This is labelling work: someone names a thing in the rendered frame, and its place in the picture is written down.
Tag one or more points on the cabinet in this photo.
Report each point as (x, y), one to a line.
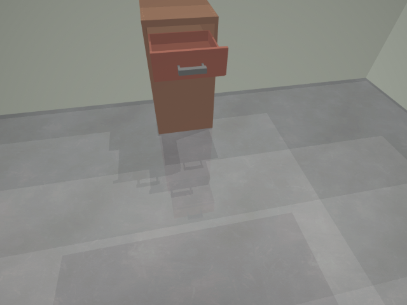
(187, 104)

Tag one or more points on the handle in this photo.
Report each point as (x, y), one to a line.
(192, 70)

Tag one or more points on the drawer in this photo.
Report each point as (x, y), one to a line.
(187, 49)

